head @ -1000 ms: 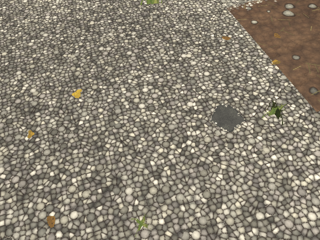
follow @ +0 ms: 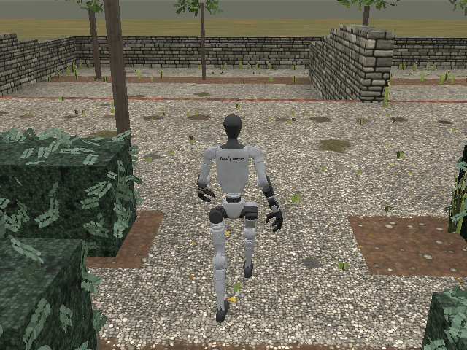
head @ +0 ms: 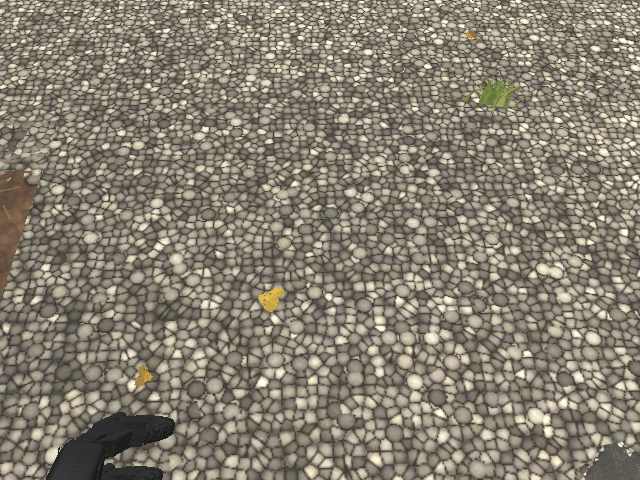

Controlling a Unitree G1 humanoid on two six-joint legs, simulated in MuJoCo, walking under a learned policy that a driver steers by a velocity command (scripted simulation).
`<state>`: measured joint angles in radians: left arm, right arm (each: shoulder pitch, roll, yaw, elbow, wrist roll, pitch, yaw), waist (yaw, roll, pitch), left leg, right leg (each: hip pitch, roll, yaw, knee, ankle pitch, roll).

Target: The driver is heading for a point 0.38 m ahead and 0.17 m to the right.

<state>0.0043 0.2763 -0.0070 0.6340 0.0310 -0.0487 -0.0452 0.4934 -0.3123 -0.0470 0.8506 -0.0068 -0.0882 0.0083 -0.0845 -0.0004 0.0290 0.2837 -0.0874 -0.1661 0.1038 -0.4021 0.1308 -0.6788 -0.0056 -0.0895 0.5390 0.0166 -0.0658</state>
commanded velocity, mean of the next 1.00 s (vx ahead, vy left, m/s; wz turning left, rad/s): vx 0.42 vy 0.00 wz -0.21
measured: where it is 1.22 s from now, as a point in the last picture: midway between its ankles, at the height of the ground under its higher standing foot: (336, 386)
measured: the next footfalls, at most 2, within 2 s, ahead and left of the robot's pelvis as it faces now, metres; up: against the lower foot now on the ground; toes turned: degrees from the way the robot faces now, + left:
right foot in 0.04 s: +0.26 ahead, -0.08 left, +0.00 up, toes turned -2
left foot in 0.44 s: +0.69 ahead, +0.04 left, +0.00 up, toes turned -17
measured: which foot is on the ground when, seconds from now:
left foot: down 0.00-0.06, up 0.08-0.42, down 0.44-1.00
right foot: up 0.00-0.02, down 0.04-0.46, up 0.48-0.80, down 0.82-1.00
